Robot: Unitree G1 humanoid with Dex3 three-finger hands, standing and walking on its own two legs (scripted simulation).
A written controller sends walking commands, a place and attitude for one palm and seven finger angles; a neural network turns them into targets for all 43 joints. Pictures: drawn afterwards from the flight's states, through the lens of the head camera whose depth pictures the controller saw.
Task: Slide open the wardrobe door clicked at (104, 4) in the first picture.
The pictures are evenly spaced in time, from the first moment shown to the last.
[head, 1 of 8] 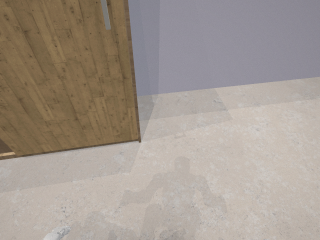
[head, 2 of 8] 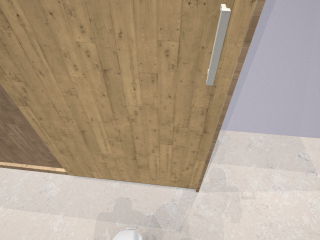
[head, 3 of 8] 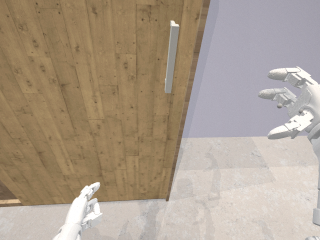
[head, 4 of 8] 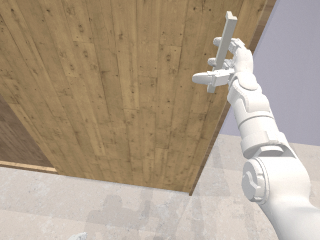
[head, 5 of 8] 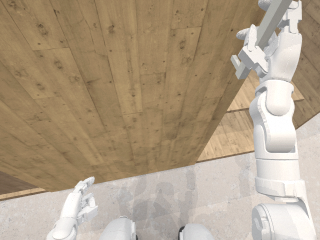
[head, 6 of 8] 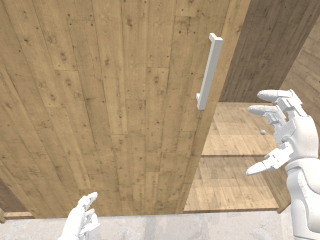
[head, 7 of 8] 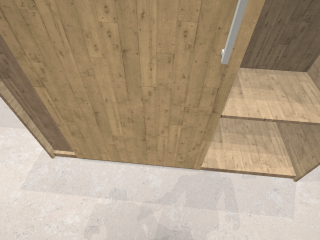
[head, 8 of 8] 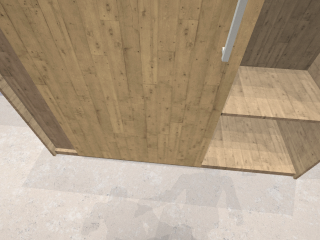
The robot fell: no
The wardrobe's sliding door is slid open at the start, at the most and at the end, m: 0.00 0.64 0.64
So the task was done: yes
